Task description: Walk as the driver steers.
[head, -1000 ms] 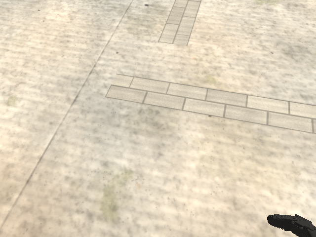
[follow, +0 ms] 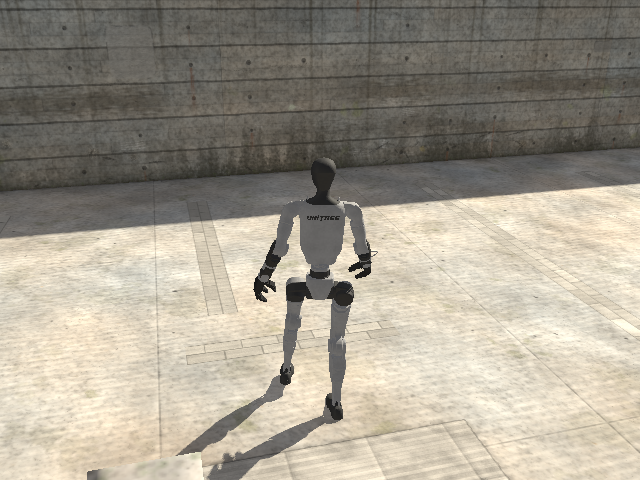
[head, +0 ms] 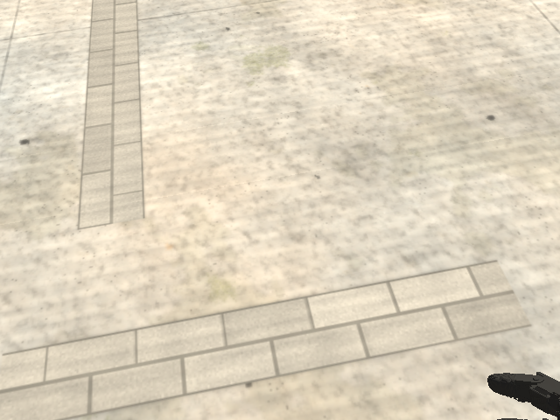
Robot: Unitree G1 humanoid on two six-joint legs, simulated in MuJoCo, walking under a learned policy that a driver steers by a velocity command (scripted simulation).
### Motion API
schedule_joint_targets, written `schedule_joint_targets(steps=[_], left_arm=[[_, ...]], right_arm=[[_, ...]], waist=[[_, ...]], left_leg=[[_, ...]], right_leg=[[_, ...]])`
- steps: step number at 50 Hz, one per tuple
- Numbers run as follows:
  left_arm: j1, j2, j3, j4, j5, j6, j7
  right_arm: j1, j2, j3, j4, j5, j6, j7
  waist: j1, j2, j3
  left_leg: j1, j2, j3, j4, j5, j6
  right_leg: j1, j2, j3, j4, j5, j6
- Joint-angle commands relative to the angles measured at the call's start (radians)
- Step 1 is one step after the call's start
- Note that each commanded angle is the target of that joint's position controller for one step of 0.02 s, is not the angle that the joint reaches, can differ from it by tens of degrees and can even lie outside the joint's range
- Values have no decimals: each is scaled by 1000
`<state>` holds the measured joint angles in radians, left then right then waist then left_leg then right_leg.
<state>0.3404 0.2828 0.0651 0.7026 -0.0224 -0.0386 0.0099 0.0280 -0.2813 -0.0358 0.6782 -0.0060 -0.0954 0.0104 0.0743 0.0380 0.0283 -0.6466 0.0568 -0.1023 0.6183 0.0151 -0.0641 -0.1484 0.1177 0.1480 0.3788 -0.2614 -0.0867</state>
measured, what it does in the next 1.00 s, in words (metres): walks ahead: left foot, then right foot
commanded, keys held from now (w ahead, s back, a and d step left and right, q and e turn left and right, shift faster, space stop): w+e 0.10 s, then w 0.44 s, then no key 0.08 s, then q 0.38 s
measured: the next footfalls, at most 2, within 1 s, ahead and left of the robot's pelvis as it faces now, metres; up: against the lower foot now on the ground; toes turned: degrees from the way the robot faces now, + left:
left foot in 0.12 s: +0.25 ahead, +0.14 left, +0.00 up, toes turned -9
right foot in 0.60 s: +0.45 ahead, -0.16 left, +0.00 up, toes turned -11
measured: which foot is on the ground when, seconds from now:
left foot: up 0.00-0.10, down 0.12-0.60, up 0.62-1.00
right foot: down 0.00-0.14, up 0.16-0.58, down 0.60-1.00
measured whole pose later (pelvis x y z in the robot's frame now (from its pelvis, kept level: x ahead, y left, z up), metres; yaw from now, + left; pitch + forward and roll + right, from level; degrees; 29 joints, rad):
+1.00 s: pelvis +0.43 -0.06 +0.00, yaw -1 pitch +2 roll -2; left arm 0.17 0.27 0.06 0.78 0.01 -0.02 0.02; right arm 0.15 -0.28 -0.06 0.72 0.01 0.04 0.01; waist 0.02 0.03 0.05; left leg -0.52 0.07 0.00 0.76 -0.24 -0.04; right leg -0.17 0.00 -0.19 0.37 -0.22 -0.04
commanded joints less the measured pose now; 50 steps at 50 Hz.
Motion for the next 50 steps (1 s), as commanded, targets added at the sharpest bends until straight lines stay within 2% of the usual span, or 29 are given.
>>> schedule_joint_targets(steps=[1,3,5,6,7,8,9,10,11,12,14,17,19,23,26,27,28,29,30,31,32,33,34,36,38,39,41,44,50], left_arm=[[32,162,47,-41,-7,-4,9],[24,161,48,-40,-5,2,12],[-7,134,41,-52,0,6,10],[-18,80,21,-67,10,1,6],[108,24,2,-79,-6,-8,7],[147,70,1,-70,-13,-15,9],[70,141,20,-62,-17,-13,7],[-16,149,21,-78,-5,-11,6],[-75,136,21,-98,9,-15,4],[-90,120,22,-103,12,-17,-1],[-67,79,12,-95,7,-15,-9],[-129,43,-7,-113,20,-20,-14],[-189,27,-19,-122,20,-29,-21],[-305,39,-20,-145,6,-37,-34],[-345,60,-12,-167,2,-41,-43],[-325,71,-6,-164,3,-43,-44],[-258,90,6,-145,12,-43,-41],[-142,131,27,-111,26,-43,-34],[12,205,46,-91,47,-41,-24],[36,274,55,-86,56,-31,-22],[60,186,37,-84,39,-23,-24],[0,146,22,-85,34,-24,-24],[-60,113,12,-84,32,-27,-27],[-149,79,3,-75,35,-33,-30],[-194,77,6,-59,51,-46,-27],[-216,93,12,-54,52,-47,-21],[-226,119,22,-38,46,-41,-5],[-219,131,27,-17,41,-21,15],[-195,172,45,19,18,21,18]], right_arm=[[-100,-91,-26,-90,11,-24,11],[-77,-114,-39,-87,13,-33,15],[55,-140,-60,-57,10,-43,8],[193,-181,-75,-41,-9,-48,2],[329,-263,-97,-12,-28,-39,-1],[361,-216,-91,12,1,-31,10],[315,-143,-72,2,14,-25,7],[265,-117,-61,-5,8,-16,4],[229,-99,-53,0,1,-10,4],[210,-80,-44,4,-6,-10,3],[202,-72,-40,20,-2,-15,5],[220,-124,-52,47,11,-17,3],[232,-148,-57,61,17,-11,2],[302,-178,-59,99,32,3,3],[332,-193,-62,123,39,17,2],[330,-200,-63,129,40,23,0],[313,-199,-61,130,40,30,-3],[321,-176,-52,131,34,32,-6],[313,-124,-29,99,5,27,-11],[431,-30,5,88,-3,12,-9],[420,-129,-19,121,15,8,-8],[356,-158,-31,109,37,11,-7],[314,-140,-28,106,35,19,-12],[300,-119,-34,106,25,51,-22],[334,-81,-31,114,23,82,-30],[323,-80,-33,103,20,91,-34],[274,-74,-33,72,12,101,-34],[207,-71,-35,36,15,108,-21],[102,-90,-51,-46,15,133,7]], waist=[[1,-126,-38],[-19,-152,-40],[-94,-165,-89],[-158,-115,-208],[-142,137,-363],[-140,263,-360],[-159,142,-215],[-154,62,-122],[-138,31,-49],[-112,38,-22],[-82,70,-22],[-89,51,-17],[-110,39,-17],[-155,43,-5],[-150,52,8],[-129,55,0],[-81,47,-29],[-27,27,-111],[31,-68,-261],[-20,-340,-374],[22,-239,-406],[11,-184,-279],[-17,-123,-222],[-77,-120,-145],[-116,-139,-135],[-123,-149,-119],[-116,-145,-106],[-92,-137,-103],[-56,-129,-71]], left_leg=[[139,-60,27,-96,26,14],[177,-65,18,-127,-54,41],[371,-64,43,-190,-70,88],[601,55,-51,-160,-81,150],[975,275,-439,-191,-248,312],[1009,356,-715,-300,-481,360],[893,321,-617,-327,-577,324],[767,279,-479,-334,-503,292],[648,239,-383,-358,-395,285],[573,204,-311,-382,-306,275],[505,166,-221,-417,-193,277],[486,164,-126,-453,-50,299],[477,146,-62,-460,-13,286],[503,148,-17,-445,-23,259],[573,189,-33,-404,-6,238],[587,194,-30,-373,40,227],[586,165,2,-278,205,201],[558,109,50,-113,338,167],[393,49,97,162,131,111],[53,-98,120,501,-551,37],[2,-77,-12,636,-653,29],[-47,-46,-16,666,-610,30],[-41,-7,4,618,-555,26],[58,34,15,516,-468,15],[162,20,30,460,-391,-4],[163,15,38,426,-364,-12],[151,25,47,349,-288,-12],[166,32,65,250,-196,-2],[159,20,114,112,-298,39]], right_leg=[[-36,-228,214,-44,187,-127],[11,-247,273,12,188,-113],[-8,-203,268,128,265,-75],[-87,-158,200,340,237,-39],[-412,-18,57,682,-44,44],[-590,-37,45,854,-323,63],[-652,-86,60,929,-244,69],[-645,-119,17,933,-173,71],[-631,-143,2,883,-124,68],[-591,-172,-1,831,-88,65],[-528,-193,-35,748,-69,68],[-520,-215,-80,576,16,85],[-477,-213,-102,435,125,88],[-395,-179,-133,249,245,89],[-370,-163,-138,175,190,57],[-325,-153,-148,148,171,42],[-214,-127,-167,96,187,22],[-33,-117,-173,69,238,-6],[244,-294,4,122,492,-69],[506,-537,377,78,638,-246],[471,-534,417,53,665,-259],[373,-500,251,60,763,-224],[279,-447,147,46,792,-187],[85,-394,35,-29,747,-148],[-33,-381,-41,-82,761,-154],[-56,-382,-71,-99,759,-159],[-58,-387,-119,-119,713,-156],[-38,-389,-173,-135,607,-147],[59,-441,-182,-66,476,-131]])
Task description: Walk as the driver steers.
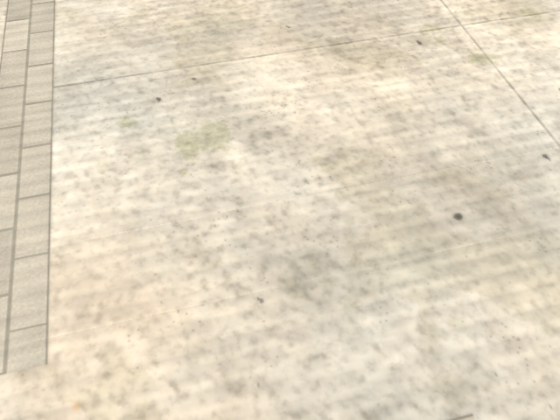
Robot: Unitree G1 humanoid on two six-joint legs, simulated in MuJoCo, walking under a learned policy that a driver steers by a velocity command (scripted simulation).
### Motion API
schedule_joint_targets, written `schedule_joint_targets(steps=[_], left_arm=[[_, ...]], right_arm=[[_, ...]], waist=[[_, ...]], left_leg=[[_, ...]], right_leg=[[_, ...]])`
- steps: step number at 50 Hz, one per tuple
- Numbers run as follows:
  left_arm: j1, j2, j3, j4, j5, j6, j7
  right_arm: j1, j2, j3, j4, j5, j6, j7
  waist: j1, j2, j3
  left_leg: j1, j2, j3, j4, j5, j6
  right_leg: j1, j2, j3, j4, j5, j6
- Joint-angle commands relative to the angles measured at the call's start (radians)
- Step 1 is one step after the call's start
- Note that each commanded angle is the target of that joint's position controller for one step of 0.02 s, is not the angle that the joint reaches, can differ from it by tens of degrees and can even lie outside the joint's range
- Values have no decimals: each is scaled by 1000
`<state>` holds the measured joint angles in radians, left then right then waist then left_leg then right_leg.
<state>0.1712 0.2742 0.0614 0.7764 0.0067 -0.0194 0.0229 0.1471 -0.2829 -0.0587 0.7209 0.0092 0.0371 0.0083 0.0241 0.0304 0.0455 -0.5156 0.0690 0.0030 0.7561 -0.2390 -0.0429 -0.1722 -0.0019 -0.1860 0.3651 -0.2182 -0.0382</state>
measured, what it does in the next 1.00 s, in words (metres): walks ahead, turning left: left foot, then right foot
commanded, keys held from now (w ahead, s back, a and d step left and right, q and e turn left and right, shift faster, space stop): q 0.14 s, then w+q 0.44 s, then no key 0.42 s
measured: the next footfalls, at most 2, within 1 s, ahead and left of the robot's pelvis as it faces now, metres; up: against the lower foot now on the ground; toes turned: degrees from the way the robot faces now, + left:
left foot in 0.10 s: +0.09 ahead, +0.13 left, +0.00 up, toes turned +6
right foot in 0.52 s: +0.22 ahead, -0.08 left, +0.00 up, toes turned +22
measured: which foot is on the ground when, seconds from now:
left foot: up 0.00-0.08, down 0.10-0.52, up 0.54-0.88, down 0.90-1.00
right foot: down 0.00-0.10, up 0.12-0.50, down 0.52-0.92, up 0.94-1.00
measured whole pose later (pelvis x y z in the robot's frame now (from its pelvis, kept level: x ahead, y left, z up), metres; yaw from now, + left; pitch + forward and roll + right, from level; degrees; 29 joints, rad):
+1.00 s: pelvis +0.24 +0.08 -0.01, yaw +26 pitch +2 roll +0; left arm 0.26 0.29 0.04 0.87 -0.01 -0.03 -0.01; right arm 0.08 -0.24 -0.03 0.61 -0.02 -0.01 0.01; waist 0.06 -0.02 0.05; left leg -0.42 -0.03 0.00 0.51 -0.14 0.04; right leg -0.26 -0.03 0.01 0.88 -0.59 0.05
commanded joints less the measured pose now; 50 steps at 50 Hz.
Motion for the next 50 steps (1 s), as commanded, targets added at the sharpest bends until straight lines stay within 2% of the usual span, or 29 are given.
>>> schedule_joint_targets(steps=[1,3,4,5,6,7,8,10,12,14,17,21,25,26,27,28,29,30,31,35,38,42,44,45,46,47,48,49,50], left_arm=[[-26,187,52,-51,-17,7,5],[-36,189,55,-45,-33,15,9],[2,174,53,-28,-35,15,9],[29,143,45,-31,-8,9,6],[-1,94,24,-86,33,2,3],[-57,119,29,-85,24,0,-4],[-68,138,36,-91,-6,2,-11],[-87,148,44,-85,-6,-2,-10],[-111,139,44,-93,-8,-9,-16],[-118,121,40,-92,-12,-26,-20],[-144,96,29,-94,-11,-48,-28],[-162,109,30,-104,-25,-70,-43],[-39,121,44,-70,-29,-91,-41],[71,158,57,-46,-21,-93,-32],[168,230,69,-30,4,-88,-22],[180,271,81,-16,18,-86,-32],[121,202,63,-37,1,-87,-30],[84,144,45,-46,-6,-84,-26],[53,120,34,-52,0,-80,-23],[34,131,31,-29,7,-73,-16],[37,149,32,-2,-11,-52,-8],[87,188,38,33,-30,-38,-14],[64,188,37,38,-45,-38,-15],[92,163,29,49,-40,-43,-18],[109,118,9,33,-7,-52,-20],[229,31,-32,36,21,-54,-32],[205,96,-16,59,-4,-36,-35],[140,137,-3,42,-24,-19,-33],[104,124,-4,43,-23,-4,-23]], right_arm=[[-22,-89,-31,-99,2,3,14],[7,-87,-37,-103,5,2,22],[41,-113,-49,-98,1,-1,17],[109,-213,-81,-95,-2,-5,-1],[128,-314,-98,-115,-22,-7,-15],[161,-241,-78,-114,-27,-23,-8],[136,-216,-72,-111,-16,-37,-5],[84,-166,-62,-107,25,-43,-12],[55,-162,-56,-125,12,-41,-24],[60,-170,-59,-132,0,-50,-33],[85,-192,-67,-127,5,-59,-39],[114,-201,-69,-124,10,-54,-30],[88,-148,-50,-135,11,-47,-28],[69,-92,-33,-146,7,-51,-29],[77,-15,-11,-171,12,-56,-28],[74,-82,-22,-215,27,-69,-29],[81,-144,-39,-194,24,-71,-28],[83,-155,-47,-170,13,-68,-25],[89,-141,-49,-158,4,-67,-25],[61,-66,-29,-173,-5,-70,-15],[4,-13,-4,-186,-8,-67,-5],[-51,-50,-15,-198,-3,-66,10],[13,-74,-29,-177,-9,-68,8],[61,-109,-43,-162,-17,-69,-1],[142,-177,-56,-159,-33,-67,-14],[137,-179,-39,-163,-53,-60,-20],[158,-89,-19,-142,-34,-54,-9],[99,-70,-9,-140,-23,-55,-1],[40,-67,-6,-135,-19,-56,1]], waist=[[-6,-126,-87],[-31,-122,-97],[-42,-90,-116],[-49,66,-172],[-42,306,-191],[-102,173,-298],[-85,114,-263],[-58,46,-187],[-44,90,-134],[-45,103,-113],[-59,107,-104],[-69,121,-84],[17,93,-86],[65,42,-117],[73,-163,-155],[49,-287,-91],[37,-224,-22],[28,-187,20],[10,-156,18],[-11,-147,-25],[3,-151,-63],[21,-162,-83],[-32,-144,-106],[-53,-108,-140],[-74,-10,-247],[-24,201,-385],[-61,162,-436],[-54,119,-313],[-39,79,-240]], left_leg=[[36,0,21,-60,-61,30],[122,-35,61,-211,20,64],[223,-54,46,-311,159,93],[418,50,-122,-341,543,155],[597,295,-486,-331,891,377],[606,323,-509,-347,861,449],[585,262,-424,-363,664,404],[513,178,-388,-432,132,307],[411,132,-398,-514,-127,294],[384,115,-393,-540,-148,292],[343,93,-377,-524,-130,282],[276,86,-435,-503,-201,275],[138,15,-451,-390,-284,210],[12,-34,-395,-240,-331,162],[-178,-151,-206,71,-364,97],[-344,-112,-168,248,-371,87],[-388,-55,-176,341,-294,76],[-375,-52,-170,369,-220,64],[-339,-44,-164,373,-161,55],[-195,-48,-91,266,-36,1],[-49,-40,-26,43,79,-6],[79,-67,-2,-145,137,30],[211,-90,7,-297,220,79],[339,-89,0,-360,342,111],[566,69,-150,-289,760,168],[791,326,-420,-245,1021,373],[711,318,-463,-300,827,401],[624,256,-389,-332,683,354],[538,214,-342,-358,567,309]], right_leg=[[100,-329,153,-25,440,-170],[107,-308,121,73,452,-121],[76,-261,81,168,424,-68],[-70,-172,12,386,270,14],[-418,8,9,682,-380,115],[-457,13,213,837,-498,113],[-496,-13,248,862,-424,97],[-541,-54,252,734,-267,75],[-483,-37,239,638,-159,72],[-444,-19,239,507,-104,76],[-359,4,241,342,-59,82],[-258,29,239,224,-50,72],[19,15,234,60,28,35],[181,-91,327,31,-27,0],[327,-293,612,-79,-290,-86],[276,-427,895,-165,-513,-188],[236,-402,837,-171,-545,-189],[194,-338,718,-162,-405,-159],[159,-295,615,-156,-232,-138],[81,-223,324,-119,531,-145],[49,-183,212,-98,630,-131],[86,-216,228,-42,604,-120],[91,-204,230,53,603,-89],[59,-161,205,149,593,-55],[-69,-107,163,321,350,2],[-282,-29,176,587,-346,74],[-277,-45,266,664,-487,94],[-322,-66,261,700,-473,103],[-342,-79,251,672,-442,105]])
